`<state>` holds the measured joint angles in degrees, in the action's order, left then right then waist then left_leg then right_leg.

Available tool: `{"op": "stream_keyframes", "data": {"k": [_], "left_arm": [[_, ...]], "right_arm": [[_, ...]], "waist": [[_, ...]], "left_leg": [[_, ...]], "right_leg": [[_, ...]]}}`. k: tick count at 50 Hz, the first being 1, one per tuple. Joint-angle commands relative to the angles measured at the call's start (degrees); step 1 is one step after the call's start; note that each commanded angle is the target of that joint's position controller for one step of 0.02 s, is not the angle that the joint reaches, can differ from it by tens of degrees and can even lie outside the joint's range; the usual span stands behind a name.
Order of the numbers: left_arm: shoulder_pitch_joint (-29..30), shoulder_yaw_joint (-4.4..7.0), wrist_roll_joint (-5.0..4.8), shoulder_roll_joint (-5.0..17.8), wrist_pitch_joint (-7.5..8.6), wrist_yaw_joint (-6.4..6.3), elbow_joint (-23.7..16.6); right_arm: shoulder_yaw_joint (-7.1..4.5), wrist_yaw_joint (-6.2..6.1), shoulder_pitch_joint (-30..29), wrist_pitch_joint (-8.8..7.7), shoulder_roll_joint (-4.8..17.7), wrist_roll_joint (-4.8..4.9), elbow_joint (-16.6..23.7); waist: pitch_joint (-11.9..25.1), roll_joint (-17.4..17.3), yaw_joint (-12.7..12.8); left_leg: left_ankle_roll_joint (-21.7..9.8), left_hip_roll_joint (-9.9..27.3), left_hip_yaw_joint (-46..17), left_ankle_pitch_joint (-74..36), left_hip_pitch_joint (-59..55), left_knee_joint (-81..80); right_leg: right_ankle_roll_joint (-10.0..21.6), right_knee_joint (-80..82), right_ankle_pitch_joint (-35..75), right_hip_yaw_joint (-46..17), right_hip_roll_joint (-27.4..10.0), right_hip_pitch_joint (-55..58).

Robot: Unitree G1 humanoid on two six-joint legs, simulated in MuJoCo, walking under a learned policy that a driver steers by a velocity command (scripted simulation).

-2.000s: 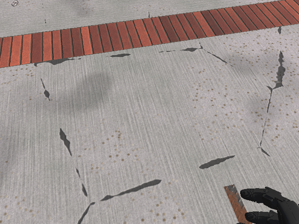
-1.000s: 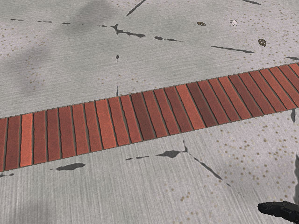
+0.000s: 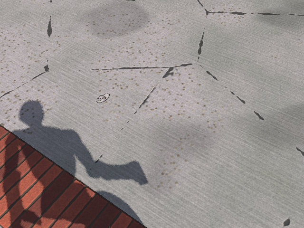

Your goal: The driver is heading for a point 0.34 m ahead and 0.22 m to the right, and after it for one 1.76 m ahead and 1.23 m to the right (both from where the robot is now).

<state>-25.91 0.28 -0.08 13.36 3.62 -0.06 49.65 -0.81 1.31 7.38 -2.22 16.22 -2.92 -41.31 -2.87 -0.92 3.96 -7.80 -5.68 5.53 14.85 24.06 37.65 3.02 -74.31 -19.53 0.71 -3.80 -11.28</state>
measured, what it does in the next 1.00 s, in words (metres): walks ahead, turning right: right foot, then left foot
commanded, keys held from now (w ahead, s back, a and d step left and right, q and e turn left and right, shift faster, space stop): w+e+shift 1.00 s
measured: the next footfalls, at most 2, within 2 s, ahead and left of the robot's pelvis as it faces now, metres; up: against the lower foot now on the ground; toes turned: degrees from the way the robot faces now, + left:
right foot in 0.36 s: +0.53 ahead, -0.12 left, +0.00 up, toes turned -18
left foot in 0.76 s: +0.98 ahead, -0.12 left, +0.00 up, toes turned -40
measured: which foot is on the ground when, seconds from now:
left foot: down 0.00-0.36, up 0.38-0.74, down 0.76-1.00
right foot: up 0.00-0.34, down 0.36-0.76, up 0.78-1.00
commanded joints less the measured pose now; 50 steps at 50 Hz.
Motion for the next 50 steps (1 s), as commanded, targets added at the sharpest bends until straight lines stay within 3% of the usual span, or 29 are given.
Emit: {"op": "stream_keyframes", "data": {"k": [1, 3, 5, 9, 12, 14, 16, 17, 18, 19, 20, 21, 22, 24, 26, 28, 31, 34, 36, 37, 38, 39, 40, 41, 42, 43, 45, 47, 50], "left_arm": [[4.3, 1.67, 0.06, 7.6, 0.55, 0.61, -6.0], [0.9, 1.65, 1.08, 5.8, -1.84, 1.86, -3.5], [6.5, 1.66, 1.21, 4.8, -2.77, 2.62, -5.0], [17.4, 0.90, 0.19, 3.6, -1.79, 3.59, -8.7], [21.8, 0.44, 0.40, 3.7, -1.28, 4.70, -10.0], [17.6, 1.04, 0.72, 6.3, -1.58, 4.70, -8.6], [1.7, 2.99, 0.86, 11.1, -2.20, 3.98, -4.4], [-11.6, 4.68, 1.04, 14.0, -2.40, 3.10, -0.6], [-13.9, 6.12, 0.00, 16.0, -2.57, 1.83, 0.6], [-8.1, 6.75, 0.67, 19.8, -3.19, 1.40, 0.0], [-4.3, 7.44, 1.06, 21.7, -3.48, 0.99, -3.0], [-1.2, 6.83, 1.17, 16.7, -3.42, 0.43, -4.6], [1.5, 6.05, 1.12, 13.7, -3.21, 0.30, -4.1], [3.9, 5.44, 0.71, 12.8, -1.55, -0.01, -4.3], [5.1, 5.14, 0.34, 12.7, 0.09, 0.38, -4.7], [5.2, 5.64, 0.36, 13.6, 0.91, 0.44, -5.2], [2.9, 6.55, -0.44, 14.4, 0.97, 1.17, -5.2], [1.5, 7.25, -0.32, 15.3, 0.61, 0.95, -5.2], [3.0, 7.74, 0.34, 17.3, 0.58, 0.57, -5.9], [5.8, 7.98, 0.57, 19.0, 0.74, 0.76, -6.5], [8.7, 7.06, 0.84, 15.8, 1.48, 0.85, -7.9], [7.5, 4.45, -0.31, 5.6, 1.91, 0.67, -10.7], [3.0, 3.29, -1.29, 6.6, 1.38, 0.74, -13.1], [7.7, 3.71, 0.37, 10.5, 0.14, 0.40, -11.1], [11.0, 3.90, 1.36, 11.2, -0.46, 1.09, -11.4], [13.3, 3.98, 1.82, 10.9, -1.11, 1.98, -11.5], [15.3, 3.14, 2.43, 7.9, -2.66, 3.53, -13.6], [18.1, 2.28, 2.27, 6.1, -3.74, 4.21, -15.9], [23.5, 1.56, 2.07, 6.4, -4.03, 4.78, -19.2]], "right_arm": [[-3.54, -1.43, 10.7, -2.36, 8.0, 0.10, -1.8], [-2.36, -1.26, 10.1, -3.69, 4.0, 1.13, -2.8], [-2.35, -0.70, 11.0, -5.01, 4.0, 2.04, -4.2], [-1.78, -0.33, 11.6, -6.24, 3.4, 2.06, -5.3], [-1.68, -1.60, 14.5, -6.68, 5.9, 2.60, -6.5], [-2.41, -3.26, 14.3, -5.79, 9.4, 2.19, -6.1], [-3.46, -4.56, 10.3, -3.59, 12.7, 1.11, -4.5], [-3.91, -4.62, 5.8, -2.55, 13.8, 0.49, -3.1], [-3.45, -3.34, 4.0, -2.25, 10.6, 0.35, -3.5], [-0.57, -2.46, 6.3, -3.76, 0.7, -0.49, 1.2], [0.32, -2.01, 8.6, -5.17, 2.3, 1.18, 6.1], [0.40, -1.75, 4.8, -6.33, 5.8, 0.31, 5.7], [0.12, -1.45, 3.6, -6.41, 6.8, 0.24, 5.4], [0.69, -1.51, 3.6, -3.96, 5.7, -1.50, 5.6], [1.38, -1.16, 1.3, -1.61, 4.5, -1.66, 7.2], [2.12, -0.42, -5.5, -1.44, 3.3, -0.70, 10.3], [2.70, 0.00, -10.8, -1.73, 1.8, 1.23, 12.0], [1.92, -0.49, -11.9, -2.21, 3.9, 1.55, 12.7], [0.04, -1.50, -3.6, -2.66, 8.1, 1.57, 10.3], [-1.21, -2.24, 6.6, -3.00, 10.4, 1.70, 7.9], [-2.87, -3.45, 20.0, -3.25, 13.8, 0.86, 5.3], [-4.07, -3.99, 25.4, -3.30, 18.1, -1.73, 4.2], [-4.86, -3.29, 18.3, -2.78, 19.2, -1.24, 4.9], [-3.82, -2.94, 11.2, -2.41, 12.0, -0.73, 6.5], [-2.95, -2.68, 9.3, -2.18, 8.3, -0.21, 5.9], [-2.61, -2.54, 9.9, -2.15, 6.9, -0.37, 4.6], [-2.07, -2.28, 13.5, -3.07, 5.0, 0.51, 0.5], [-1.90, -1.40, 14.9, -4.13, 4.0, 1.63, -1.7], [-2.10, -1.02, 12.8, -5.23, 4.9, 1.42, -2.6]], "waist": [[2.1, 4.7, -4.8], [0.5, 1.2, -2.0], [-2.9, -0.8, -2.2], [-5.4, -1.4, -3.5], [-4.4, -0.6, -3.9], [0.2, -4.1, -0.9], [8.3, -6.4, 8.0], [12.4, -5.3, 14.6], [10.1, 3.0, 14.7], [8.2, 16.7, 4.3], [19.3, 15.3, 2.7], [11.6, 2.6, 2.3], [4.6, -3.8, -1.3], [-0.9, -6.7, -5.7], [-3.4, -5.0, -7.0], [-4.4, -2.2, -5.1], [-1.6, 1.5, -0.6], [0.9, 4.0, 0.9], [7.1, 3.9, -3.2], [12.5, 3.2, -9.8], [19.2, 1.2, -16.0], [24.4, -14.7, -14.4], [26.8, -24.6, -7.9], [16.7, -11.8, -8.2], [10.5, -4.8, -8.0], [7.4, -1.6, -7.6], [3.5, -4.5, -6.0], [2.0, -4.3, -4.9], [-0.8, -4.4, -3.1]], "left_leg": [[-6.0, 20.1, -24.5, -4.8, -23.0, -23.7], [-2.8, 17.2, -16.9, -5.6, -15.7, -28.0], [-0.9, 15.9, -10.1, -12.7, -14.0, -31.3], [3.7, 10.5, 4.2, -32.6, -13.4, -33.4], [6.2, 12.4, 7.6, -53.1, -20.1, -32.7], [8.0, 14.3, 8.5, -73.8, -27.4, -23.7], [8.4, 16.5, 7.6, -85.5, -26.7, -2.3], [7.9, 16.7, 6.1, -79.3, -19.2, 17.1], [7.3, 7.4, 6.7, -30.3, -8.4, 42.8], [8.9, 0.3, 0.3, 15.6, 16.6, 62.8], [8.7, 1.2, -11.0, 14.5, 27.7, 65.1], [7.1, 5.1, -12.8, 8.0, 28.7, 57.0], [7.2, 7.7, -12.2, 4.1, 25.3, 49.8], [9.4, 10.6, -11.6, 5.2, 17.7, 41.6], [11.2, 12.5, -8.9, 5.0, 11.4, 30.4], [12.1, 12.5, -6.3, -4.3, 6.8, 17.5], [11.2, 9.4, -4.6, -19.6, 0.6, 1.9], [9.9, 7.2, -6.0, -19.7, -1.7, -6.5], [8.8, 4.4, -6.7, -11.5, -11.5, -8.3], [8.2, 5.0, -6.4, -7.6, -22.5, -8.3], [6.8, 11.9, -12.0, 3.4, -37.4, -5.6], [4.2, 28.5, -35.9, 25.5, -50.2, -12.7], [0.0, 33.8, -60.5, 33.8, -48.7, -23.4], [0.1, 30.2, -50.9, 37.2, -39.9, -23.8], [0.9, 27.3, -39.3, 25.9, -32.4, -22.7], [2.0, 24.8, -31.2, 15.4, -27.6, -22.8], [3.3, 22.4, -20.7, 4.2, -22.3, -24.2], [4.1, 22.1, -13.4, -5.5, -21.2, -25.9], [4.9, 20.0, -2.3, -16.7, -17.4, -29.1]], "right_leg": [[1.3, -2.8, 3.5, -5.6, -3.5, -28.1], [0.4, 1.4, 4.9, -5.8, -4.9, -23.1], [0.1, 4.9, 9.0, -4.6, -5.3, -27.1], [1.6, 21.0, 24.2, 2.8, -2.2, -26.0], [4.2, 32.4, 31.1, 8.8, 2.2, -20.4], [5.6, 34.5, 27.5, 11.3, 6.8, -14.8], [7.7, 33.1, 18.8, 10.6, 10.8, 1.3], [10.7, 35.1, 14.0, 5.4, 9.5, 14.1], [13.5, 39.4, 11.3, -0.1, 6.4, 20.0], [19.1, 34.1, 25.0, -18.5, -1.5, 28.8], [27.8, 51.5, 1.6, -43.9, -10.2, 36.6], [24.0, 61.5, -10.0, -47.8, -10.8, 27.9], [20.9, 62.9, -8.9, -43.2, -9.2, 16.7], [18.6, 63.2, 1.4, -33.4, -4.0, 0.8], [17.6, 65.4, 6.1, -26.0, 0.7, -11.0], [16.3, 66.6, 12.6, -21.5, 4.0, -15.7], [12.0, 64.7, 23.7, -19.7, 5.9, -10.6], [9.5, 59.6, 31.7, -22.3, 3.7, -0.3], [6.9, 47.9, 44.7, -23.0, 3.5, 4.9], [5.6, 35.7, 46.0, -21.8, 4.9, 2.7], [4.8, 19.2, 36.8, -19.4, 6.9, -6.0], [4.2, 1.0, -7.8, -13.1, 13.1, -23.1], [4.4, -7.6, -8.3, -9.7, 10.8, -32.5], [4.4, -8.4, -1.2, -7.7, 6.0, -35.3], [3.7, -5.4, 2.6, -6.1, 3.8, -34.4], [3.1, -3.5, 3.3, -5.7, 2.1, -33.0], [2.3, -2.0, 3.7, -5.6, -0.6, -32.9], [2.1, -1.3, 5.9, -4.6, -1.9, -35.3], [1.7, 5.5, 14.2, -2.2, -1.9, -34.5]]}}
Over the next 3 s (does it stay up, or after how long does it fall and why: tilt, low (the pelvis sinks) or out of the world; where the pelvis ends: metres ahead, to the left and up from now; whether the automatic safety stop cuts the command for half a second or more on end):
stays up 1.83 -1.54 0.01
